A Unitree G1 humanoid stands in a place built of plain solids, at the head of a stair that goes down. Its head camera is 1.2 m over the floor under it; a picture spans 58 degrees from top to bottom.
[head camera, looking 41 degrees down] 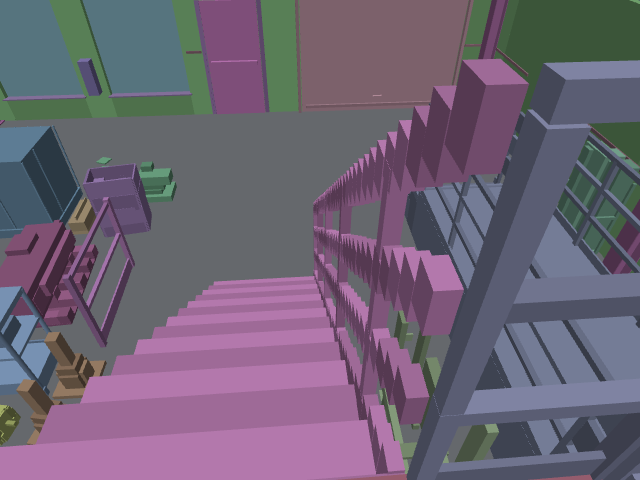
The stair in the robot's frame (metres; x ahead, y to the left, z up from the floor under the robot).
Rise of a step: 0.19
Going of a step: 0.24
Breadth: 1.23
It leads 4 degrees to the left of straight ahead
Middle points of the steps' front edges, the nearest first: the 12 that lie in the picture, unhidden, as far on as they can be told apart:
0.65 0.41 -0.19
0.89 0.43 -0.38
1.14 0.45 -0.58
1.38 0.47 -0.77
1.62 0.48 -0.96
1.87 0.50 -1.16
2.11 0.52 -1.35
2.35 0.54 -1.54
2.60 0.56 -1.73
2.84 0.58 -1.93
3.08 0.60 -2.12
3.32 0.61 -2.31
